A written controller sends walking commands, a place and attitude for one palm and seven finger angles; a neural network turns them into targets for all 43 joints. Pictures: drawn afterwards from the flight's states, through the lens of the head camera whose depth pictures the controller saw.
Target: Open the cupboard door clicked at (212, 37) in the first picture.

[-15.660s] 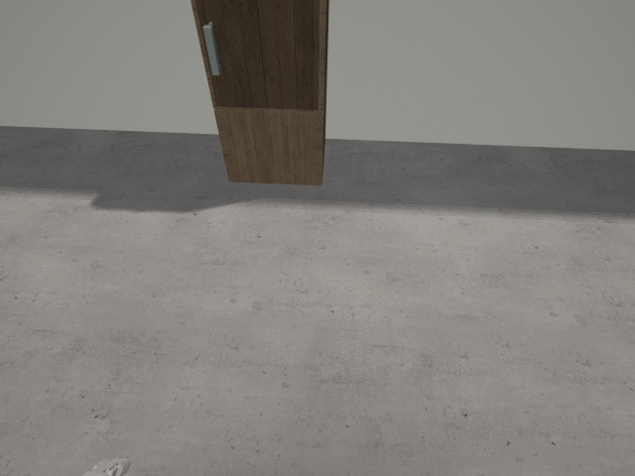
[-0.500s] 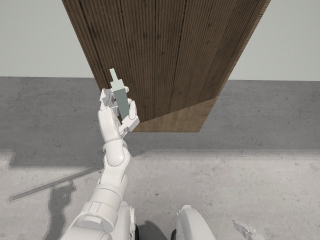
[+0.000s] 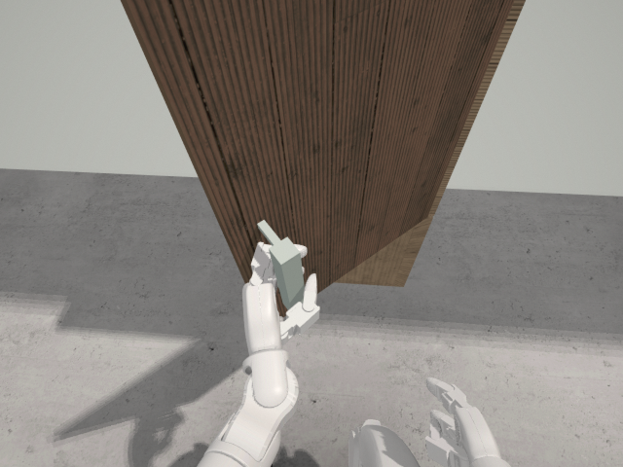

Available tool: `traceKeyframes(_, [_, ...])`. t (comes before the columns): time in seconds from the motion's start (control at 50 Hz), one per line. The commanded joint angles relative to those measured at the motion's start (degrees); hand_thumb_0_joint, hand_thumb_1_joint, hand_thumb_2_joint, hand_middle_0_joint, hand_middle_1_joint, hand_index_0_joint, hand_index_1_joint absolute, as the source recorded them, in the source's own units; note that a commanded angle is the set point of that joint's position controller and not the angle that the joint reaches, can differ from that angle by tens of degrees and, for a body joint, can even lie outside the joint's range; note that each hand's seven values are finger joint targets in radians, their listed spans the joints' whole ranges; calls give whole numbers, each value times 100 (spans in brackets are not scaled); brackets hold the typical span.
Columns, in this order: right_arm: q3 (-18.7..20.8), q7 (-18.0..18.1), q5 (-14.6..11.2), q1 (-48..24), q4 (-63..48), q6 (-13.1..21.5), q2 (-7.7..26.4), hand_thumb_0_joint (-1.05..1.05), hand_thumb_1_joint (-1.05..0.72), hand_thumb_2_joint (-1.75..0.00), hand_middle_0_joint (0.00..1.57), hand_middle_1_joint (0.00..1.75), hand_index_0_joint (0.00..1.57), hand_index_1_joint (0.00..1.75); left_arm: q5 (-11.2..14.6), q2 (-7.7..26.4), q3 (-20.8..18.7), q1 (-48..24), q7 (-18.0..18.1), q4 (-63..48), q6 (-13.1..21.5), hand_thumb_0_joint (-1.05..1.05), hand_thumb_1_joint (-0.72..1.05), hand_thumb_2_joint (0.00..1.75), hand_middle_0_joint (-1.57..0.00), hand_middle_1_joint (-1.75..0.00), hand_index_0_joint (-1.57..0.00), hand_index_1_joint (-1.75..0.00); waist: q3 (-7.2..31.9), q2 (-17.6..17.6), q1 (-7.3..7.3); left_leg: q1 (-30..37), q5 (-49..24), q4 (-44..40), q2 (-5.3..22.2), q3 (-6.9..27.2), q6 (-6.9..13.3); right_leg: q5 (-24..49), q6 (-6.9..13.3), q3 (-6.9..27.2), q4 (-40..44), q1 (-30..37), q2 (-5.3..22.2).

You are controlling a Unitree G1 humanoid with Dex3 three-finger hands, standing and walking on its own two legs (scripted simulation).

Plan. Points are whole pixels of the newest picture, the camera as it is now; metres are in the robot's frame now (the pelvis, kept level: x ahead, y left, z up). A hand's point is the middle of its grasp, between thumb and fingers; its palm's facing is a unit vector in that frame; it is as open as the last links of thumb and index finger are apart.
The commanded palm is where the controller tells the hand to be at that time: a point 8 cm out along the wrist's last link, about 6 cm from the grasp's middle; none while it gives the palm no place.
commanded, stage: open thumb and fingers to let go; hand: left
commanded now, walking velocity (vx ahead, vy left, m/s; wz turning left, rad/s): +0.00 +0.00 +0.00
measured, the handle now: (281, 269) +0.37 +0.05 +0.01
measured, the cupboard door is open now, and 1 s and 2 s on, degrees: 41 37 40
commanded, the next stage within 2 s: slide the hand sideways off the handle in 0.84 s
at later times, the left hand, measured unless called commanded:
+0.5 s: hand (300, 297) +0.33 +0.02 +0.00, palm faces +0.27 -0.96 -0.05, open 11.8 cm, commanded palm +0.29 +0.07 +0.00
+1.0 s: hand (294, 297) +0.33 +0.03 +0.00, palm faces +0.13 -0.99 -0.04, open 14.9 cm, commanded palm +0.29 +0.06 +0.00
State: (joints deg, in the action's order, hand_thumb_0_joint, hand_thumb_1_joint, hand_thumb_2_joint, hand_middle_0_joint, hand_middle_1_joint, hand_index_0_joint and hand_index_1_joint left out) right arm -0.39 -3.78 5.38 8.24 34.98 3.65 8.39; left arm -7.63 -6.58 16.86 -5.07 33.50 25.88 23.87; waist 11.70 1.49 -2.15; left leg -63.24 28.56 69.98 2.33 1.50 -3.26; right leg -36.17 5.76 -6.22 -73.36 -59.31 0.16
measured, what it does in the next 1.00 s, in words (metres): stands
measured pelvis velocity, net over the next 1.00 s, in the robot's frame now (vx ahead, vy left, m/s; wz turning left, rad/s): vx -0.01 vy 0.02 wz -0.03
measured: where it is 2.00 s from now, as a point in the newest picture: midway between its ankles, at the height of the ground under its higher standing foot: outside the picture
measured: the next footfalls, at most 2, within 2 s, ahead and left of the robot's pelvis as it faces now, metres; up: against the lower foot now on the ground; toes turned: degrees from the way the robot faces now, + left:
none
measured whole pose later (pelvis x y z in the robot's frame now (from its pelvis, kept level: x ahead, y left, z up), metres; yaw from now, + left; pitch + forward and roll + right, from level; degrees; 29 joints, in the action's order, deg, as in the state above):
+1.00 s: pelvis -0.01 +0.02 -0.01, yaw -2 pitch +23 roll +1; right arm 1.0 -2.2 6.0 8.9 35.5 3.0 10.2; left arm -8.1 -7.1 13.0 -11.7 32.5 30.9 26.7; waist 11.3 1.8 -2.3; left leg -68.2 29.4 74.6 0.4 2.5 -2.3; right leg -35.7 3.9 -4.7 -76.9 -64.1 0.1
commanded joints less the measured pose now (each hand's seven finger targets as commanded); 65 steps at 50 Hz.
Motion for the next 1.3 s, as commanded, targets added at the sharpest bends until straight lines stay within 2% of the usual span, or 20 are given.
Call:
traceKeyframes(0.0, [179, 139, 29, -100, -470, 238, 537, 0, -90, -90, 20, 30, 20, 30, -20, -594, -662, -1617, 293, -813, 447, 0, 90, 90, -40, -135, -40, -135, 1489, -844, -232, 559, -750, 14, -387, -63, 286, 2635, -660, 1138, 1568, 1176, 294])
traceKeyframes(0.04, [219, 171, 60, -99, -479, 252, 514, 0, -90, -90, 20, 30, 20, 30, 9, -613, -781, -1487, 334, -747, 553, 0, 76, 84, -39, -134, -39, -134, 1768, -735, -84, 505, -801, 49, -402, -49, 278, 2729, -642, 1184, 1469, 1317, 307])
traceKeyframes(0.12, [270, 171, 59, -58, -596, 262, 539, 0, -90, -90, 20, 30, 20, 30, 21, -611, -748, -1235, 232, -837, 619, 0, 48, 72, -37, -130, -37, -130, 2121, -862, -31, 314, -885, 107, -414, -62, 275, 3212, -697, 1377, 1435, 1732, 386])
traceKeyframes(0.28, [345, 204, 16, 127, -572, 201, 593, 0, -90, -90, 20, 30, 20, 30, 41, -705, -504, -1257, 91, -1216, 622, 0, -8, 48, -33, -124, -33, -124, 2225, -998, -141, 296, -897, 131, -402, -47, 287, 3529, -741, 1431, 1432, 1860, 433])
traceKeyframes(0.4, [351, 250, 28, 92, -468, 267, 632, 0, -90, -90, 20, 30, 20, 30, 32, -578, -550, -1565, 116, -1151, 754, 0, -50, 30, -30, -120, -30, -120, 2052, -945, -204, 171, -649, 208, -383, -4, 310, 2814, -728, 1486, 1500, 1524, 421])
traceKeyframes(0.42, [354, 254, 29, 96, -500, 271, 645, 0, -90, -90, 20, 30, 20, 30, 11, -553, -593, -1440, 118, -1108, 741, 0, -50, 30, -30, -120, -30, -120, 2048, -824, -120, 178, -711, 185, -388, 7, 317, 2779, -674, 1412, 1444, 1513, 378])
traceKeyframes(0.6, [326, 294, 46, 116, -481, 241, 646, 0, -90, -90, 20, 30, 20, 30, 64, -475, -793, -1862, 262, -751, 640, 0, -50, 30, -23, -80, -23, -80, 2014, -1012, -191, 182, -570, 139, -396, -54, 333, 2367, -712, 1418, 1558, 1465, 368])
traceKeyframes(0.72, [327, 271, 52, 138, -522, 208, 655, 0, -90, -90, 20, 30, 20, 30, 18, -596, -771, -1717, 314, -642, 575, 0, -50, 30, -18, -50, -18, -50, 2051, -756, -99, 529, -824, -19, -392, -75, 343, 2428, -572, 1007, 1362, 1271, 205])
traceKeyframes(0.8, [296, 253, 73, 108, -494, 207, 628, 0, -90, -90, 20, 30, 20, 30, 9, -714, -744, -1968, 414, -478, 553, 0, -50, 30, -15, -30, -15, -30, 1929, -790, -176, 636, -768, -27, -393, -106, 346, 2194, -568, 870, 1354, 1035, 151])
traceKeyframes(0.84, [307, 243, 78, 88, -484, 210, 642, 0, -90, -90, 20, 30, 20, 30, -33, -788, -684, -2080, 454, -523, 567, 0, -50, 30, -15, -30, -15, -30, 1984, -541, -173, 871, -919, -71, -370, -103, 359, 2142, -478, 643, 1212, 804, 53])
traceKeyframes(0.9, [299, 208, 86, 63, -489, 208, 634, 0, -90, -90, 20, 30, 20, 30, -57, -958, -576, -2003, 485, -399, 522, 0, -50, 30, -15, -30, -15, -30, 1963, -663, -167, 967, -951, -111, -364, -95, 353, 2029, -444, 509, 1178, 715, 2])
traceKeyframes(0.92, [304, 208, 88, 43, -501, 216, 658, 0, -90, -90, 20, 30, 20, 30, -83, -985, -545, -2051, 501, -425, 509, 0, -50, 30, -15, -30, -15, -30, 1998, -474, -150, 1052, -1007, -136, -343, -63, 350, 1979, -398, 437, 1100, 610, -38])
traceKeyframes(0.94, [359, 142, 48, 410, -500, 49, 961, 0, -90, -90, 20, 30, 20, 30, -889, -412, 955, -1975, -750, -657, 742, 0, -50, 30, -15, -30, -15, -30, 1774, -568, -736, 1043, -1016, 67, -349, -103, 461, 2389, -411, 586, 980, 426, 64])
traceKeyframes(0.98, [455, 98, -76, 419, -761, -42, 928, 0, -90, -90, 20, 30, 20, 30, -472, -45, 674, -2202, -1820, -1265, 1224, 0, -50, 30, -15, -30, -15, -30, 2376, -278, -474, 1093, -1141, 184, -397, -57, 499, 2684, -352, 687, 774, 634, 100])
traceKeyframes(1.02, [443, 82, -235, 412, -968, -107, 946, 0, -90, -90, 20, 30, 20, 30, 59, -229, 721, -2151, -2471, -1445, 1287, 0, -50, 30, -15, -30, -15, -30, 2326, -65, -440, 1396, -1028, 114, -375, -6, 497, 2286, -302, 604, 775, 332, 56])
traceKeyframes(1.08, [391, 98, -380, 322, -1136, -188, 945, 0, -90, -90, 20, 30, 20, 30, 756, -450, 487, -1903, -2539, -1281, 1005, 0, -50, 30, -15, -30, -15, -30, 1949, -344, -386, 1415, -649, -60, -346, 56, 468, 1532, -332, 493, 974, 116, -19])
traceKeyframes(1.1, [398, 97, -399, 319, -1209, -223, 961, 0, -90, -90, 20, 30, 20, 30, 842, -377, 323, -1636, -2452, -1333, 925, 0, -50, 30, -15, -30, -15, -30, 1989, -435, -249, 1426, -690, -135, -338, 76, 446, 1482, -323, 465, 962, 211, -34])
traceKeyframes(1.16, [408, 43, -383, 332, -1313, -345, 971, 0, -90, -90, 20, 30, 20, 30, 707, -289, 189, -1151, -2120, -1509, 753, 0, -50, 30, -15, -30, -15, -30, 2139, -504, -139, 1471, -1001, -155, -317, 91, 435, 1752, -325, 393, 796, 260, -52])
traceKeyframes(1.22, [411, 6, -344, 321, -1372, -430, 977, 0, -90, -90, 20, 30, 20, 30, 362, -90, 83, -914, -1865, -1615, 736, 0, -50, 30, -15, -30, -15, -30, 2087, -523, -51, 1344, -1027, -135, -311, 112, 418, 1698, -301, 388, 674, 239, -65])
traceKeyframes(1.28, [383, -16, -322, 269, -1410, -507, 944, 0, -90, -90, 20, 30, 20, 30, 229, -48, 51, -732, -1728, -1664, 744, 0, -50, 30, -15, -30, -15, -30, 1931, -608, -45, 1240, -917, -136, -309, 83, 415, 1614, -303, 403, 684, 239, -71])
